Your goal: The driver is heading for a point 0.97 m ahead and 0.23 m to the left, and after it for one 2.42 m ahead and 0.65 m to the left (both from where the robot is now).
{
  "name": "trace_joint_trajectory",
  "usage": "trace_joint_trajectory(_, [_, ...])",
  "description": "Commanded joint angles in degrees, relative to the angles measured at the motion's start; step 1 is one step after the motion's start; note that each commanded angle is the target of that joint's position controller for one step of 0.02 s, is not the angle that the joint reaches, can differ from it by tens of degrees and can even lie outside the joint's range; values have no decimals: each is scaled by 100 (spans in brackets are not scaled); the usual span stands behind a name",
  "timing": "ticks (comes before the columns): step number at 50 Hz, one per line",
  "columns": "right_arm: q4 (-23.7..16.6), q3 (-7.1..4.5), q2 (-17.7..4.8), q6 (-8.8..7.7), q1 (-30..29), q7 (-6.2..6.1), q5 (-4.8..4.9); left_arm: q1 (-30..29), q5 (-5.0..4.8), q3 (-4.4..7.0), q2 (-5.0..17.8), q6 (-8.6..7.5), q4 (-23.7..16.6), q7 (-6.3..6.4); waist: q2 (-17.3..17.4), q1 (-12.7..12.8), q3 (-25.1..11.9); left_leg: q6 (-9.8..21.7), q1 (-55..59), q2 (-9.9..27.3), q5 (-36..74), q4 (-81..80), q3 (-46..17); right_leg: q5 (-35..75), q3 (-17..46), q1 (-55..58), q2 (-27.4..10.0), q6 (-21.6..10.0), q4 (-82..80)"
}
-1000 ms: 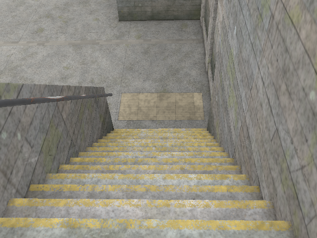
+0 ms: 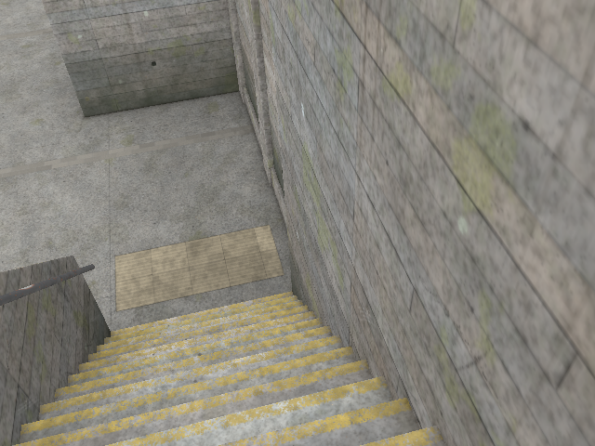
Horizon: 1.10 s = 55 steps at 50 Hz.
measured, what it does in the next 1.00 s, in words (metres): steps on the spot, turning left: left foot, then right foot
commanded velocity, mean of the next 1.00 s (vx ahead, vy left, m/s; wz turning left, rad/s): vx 0.50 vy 0.00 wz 0.43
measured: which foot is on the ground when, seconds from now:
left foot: up 0.00-0.20, down 0.22-0.84, up 0.86-1.00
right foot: down 0.00-0.24, up 0.26-0.80, down 0.82-1.00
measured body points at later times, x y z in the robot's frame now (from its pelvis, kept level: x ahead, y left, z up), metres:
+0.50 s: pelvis -0.01 +0.06 -0.02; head -0.03 +0.08 +0.43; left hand +0.06 +0.37 -0.13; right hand +0.14 -0.16 -0.13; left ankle -0.06 +0.11 -0.73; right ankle +0.05 -0.07 -0.64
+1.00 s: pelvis -0.02 +0.05 +0.00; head -0.01 +0.03 +0.45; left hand -0.08 +0.31 -0.11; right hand +0.26 -0.09 -0.10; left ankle -0.06 +0.16 -0.65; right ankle -0.01 -0.05 -0.73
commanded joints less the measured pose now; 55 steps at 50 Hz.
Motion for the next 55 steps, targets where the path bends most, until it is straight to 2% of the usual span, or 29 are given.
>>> trace_joint_trajectory(1, [-476, -85, -334, 32, -257, -20, 57, 110, 68, 224, 882, -125, -334, -10, -829, 20, 183, -52, -449, 86, -382, -119, 198, 3186, 1227, 299, -1549, -998, -815])
trace_joint_trajectory(6, [-636, -25, -317, 52, -234, -22, 95, 113, 110, 280, 1068, -56, -483, -16, -927, 12, -123, -11, -24, 373, -1014, -696, 745, 3659, 895, 149, -1767, -945, -196])
trace_joint_trajectory(7, [-693, 18, -272, 59, -227, -15, 95, -13, 105, 284, 1104, -32, -534, -16, -973, -25, -156, 20, 205, 426, -1164, -1038, 910, 3618, 720, 3, -1743, -841, -85])
trace_joint_trajectory(8, [-837, 115, -149, 65, -405, 30, 122, -50, 83, 303, 1104, 59, -526, -15, -989, 18, 3, 72, 343, 593, -2227, -2102, 847, 3422, 720, -94, -1904, -709, -337])
trace_joint_trajectory(9, [-850, 170, -75, 50, -345, 49, 141, -31, 136, 362, 1290, 141, -476, 7, -1095, 74, -72, 112, 856, 535, -2476, -2470, 1101, 3134, 570, -228, -1787, -612, -321])
trace_joint_trajectory(10, [-756, 179, 6, 65, 209, 11, 147, -360, 118, 373, 1342, 143, -537, 25, -1322, -252, -358, 152, 1607, 346, -1371, -2266, 1667, 3404, 275, -482, -1631, -552, 230])
trace_joint_trajectory(11, [-466, 113, -105, 39, 1071, -3, 234, -610, 101, 316, 1219, 175, -623, -2, -990, -699, -703, 316, 2730, 105, -1037, -2843, 1706, 3858, -58, -1027, -1433, -395, 1171])
trace_joint_trajectory(12, [-370, 79, -216, -47, 1479, 41, 206, -614, 89, 322, 1104, 351, -670, 44, 362, -1026, -329, 622, 3387, 323, -825, -4357, 238, 2745, -209, -2194, -1099, -83, 3133])
trace_joint_trajectory(13, [-347, 131, -641, -174, 1256, 91, 350, -724, 235, 153, 406, 448, -1013, 113, 1976, -497, 235, 925, 3384, 1635, 4375, -3825, -1908, -1256, 54, -3969, -156, 218, 4104])
trace_joint_trajectory(14, [-499, -40, -1050, -251, 1371, 80, 481, -1028, 266, 173, 660, 447, -1284, 204, 1325, -786, -480, 1530, 3220, 2150, 3813, -4501, -2538, -1335, 753, -3868, -137, 498, 4030])
trace_joint_trajectory(15, [-603, -35, -968, -228, 1008, 55, 345, -1204, 175, 205, 834, 422, -1241, 225, 757, -611, -261, 1829, 2650, 2156, 1932, -4884, -2742, -1026, 866, -3765, -139, 639, 4056])
trace_joint_trajectory(16, [-726, 24, -742, -174, 275, 14, 209, -1122, 189, 285, 986, 380, -1052, 181, 412, -235, 65, 1791, 1865, 1977, 860, -4754, -2415, -261, 1054, -3483, -297, 620, 3823])
trace_joint_trajectory(17, [-830, 74, -643, -210, -82, 30, 99, -889, 167, 332, 1009, 402, -868, 161, 412, -80, 123, 1621, 1305, 1633, 1096, -4569, -1826, 358, 699, -2984, -173, 639, 4017])
trace_joint_trajectory(20, [-896, 150, -388, -319, -70, 58, 189, -708, 247, 340, 750, 592, -668, 151, 309, 10, 82, 1372, 707, 1157, 1511, -4389, -1498, 741, 491, -2480, -18, 599, 4419])
trace_joint_trajectory(26, [-930, 84, -398, -319, 512, -63, 138, -1033, 195, 337, 707, 499, -701, 130, 230, -248, -143, 1727, 1944, 1227, 2461, -4072, -2111, 461, 671, -2956, 43, 569, 4067])
trace_joint_trajectory(31, [-1025, 86, -403, -384, 456, -20, 139, -1034, 135, 365, 830, 461, -715, 124, 375, -269, -243, 1894, 2161, 1285, 3691, -3948, -2347, -12, 751, -2496, 175, 597, 3788])
trace_joint_trajectory(34, [-1041, 139, -309, -350, 336, 0, 182, -1092, 89, 285, 677, 468, -796, 115, 417, -301, -203, 1715, 2131, 1049, 4004, -4003, -1980, -608, 537, -2123, 209, 638, 3062])
trace_joint_trajectory(38, [-1049, 177, -288, -226, -140, 65, 164, -614, 3, 174, 549, 465, -719, 81, 604, -248, -325, 1398, 1558, 816, 4363, -4138, -1647, -692, 210, -390, 291, 570, 1793])
trace_joint_trajectory(39, [-937, 185, -257, -176, 68, 30, 166, -745, -37, 146, 529, 464, -821, 87, 446, -322, -134, 1353, 1773, 865, 3983, -4172, -1967, -1571, 570, -407, 244, 450, 519])
trace_joint_trajectory(40, [-1030, 161, -391, -194, -543, 35, 244, 18, 6, 167, 490, 446, -580, 84, 367, 170, -376, 1232, 1518, 680, 4640, -3776, -1730, 48, 133, 569, 360, 446, 722])
trace_joint_trajectory(41, [-1009, 203, -197, -154, -447, -9, 293, 327, 21, 149, 444, 442, -523, 103, -9, 270, -430, 1036, 1348, 555, 3723, -3235, -1723, -424, 852, 1018, 149, 119, -1068])
trace_joint_trajectory(42, [-1126, 233, -3, -196, -526, -31, 354, 599, 164, 170, 758, 400, -442, 102, -1337, 225, -206, 644, 190, -149, 1174, -1847, -995, 3367, 1999, 1974, -828, -166, -705])
trace_joint_trajectory(43, [-1185, 175, -139, -209, -241, -107, 306, 412, 64, 313, 1248, 343, -395, 21, -1978, -36, -62, 430, -971, -737, -2322, -1413, -504, 5162, 3456, 1899, -1864, -828, -727])
trace_joint_trajectory(44, [-1038, 73, -494, -262, -404, -124, 179, 233, -90, 310, 1100, 268, -490, -48, -1107, -6, 50, 262, -1065, -324, -2294, -670, -465, 4410, 3462, 1470, -2087, -1215, -953])
trace_joint_trajectory(45, [-972, 40, -518, -308, -607, -78, 188, -110, -78, 233, 864, 242, -644, -75, -553, -93, 4, 172, -765, -224, -1873, -466, -439, 3613, 3155, 1020, -1917, -1254, -1079])
trace_joint_trajectory(46, [-951, 55, -444, -305, -724, -23, 220, -355, -77, 168, 721, 230, -688, -76, -378, -201, 114, 88, -535, -119, -1448, -464, -367, 3387, 2687, 627, -1690, -1103, -1169])
trace_joint_trajectory(48, [-873, 91, -256, -210, -749, 47, 234, -405, -110, 165, 781, 180, -710, -24, -595, -243, 95, -5, -72, -150, -858, -445, -124, 3689, 1919, 181, -1269, -899, -1171])
trace_joint_trajectory(51, [-802, 148, -83, -132, -821, 55, 212, -124, -123, 143, 766, 170, -677, 16, -615, -204, -11, -46, 89, -130, -622, -751, 109, 4006, 1520, 218, -1066, -835, -1008])
trace_joint_trajectory(55, [-913, 346, 180, -121, -1114, 64, 134, -29, -2, 192, 907, 331, -709, -20, -933, -74, -17, -134, 988, 339, -1583, -2393, 1016, 3810, 1308, -16, -746, -845, -1077])
Keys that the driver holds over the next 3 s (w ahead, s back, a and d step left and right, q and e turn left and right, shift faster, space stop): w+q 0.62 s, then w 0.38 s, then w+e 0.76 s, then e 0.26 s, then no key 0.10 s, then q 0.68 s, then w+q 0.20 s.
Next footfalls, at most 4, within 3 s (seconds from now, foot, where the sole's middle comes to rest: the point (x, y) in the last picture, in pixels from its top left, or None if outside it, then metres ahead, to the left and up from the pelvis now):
0.22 left None -0.02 0.12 -0.76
0.82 right None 0.03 -0.03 -0.76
1.20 left None -0.04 0.17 -0.76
1.70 right None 0.01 -0.03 -0.76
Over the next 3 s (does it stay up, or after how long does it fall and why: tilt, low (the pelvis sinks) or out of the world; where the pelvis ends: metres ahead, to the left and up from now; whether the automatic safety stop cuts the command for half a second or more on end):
stays up -0.12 0.04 0.00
